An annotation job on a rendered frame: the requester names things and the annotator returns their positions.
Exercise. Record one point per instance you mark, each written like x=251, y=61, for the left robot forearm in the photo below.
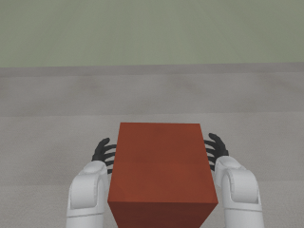
x=86, y=197

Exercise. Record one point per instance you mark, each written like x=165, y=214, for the right robot forearm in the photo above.
x=240, y=194

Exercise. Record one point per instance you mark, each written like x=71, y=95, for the robot left hand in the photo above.
x=99, y=153

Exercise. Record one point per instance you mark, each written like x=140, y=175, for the robot right hand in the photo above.
x=220, y=149

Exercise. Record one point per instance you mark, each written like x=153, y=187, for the carton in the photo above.
x=161, y=177

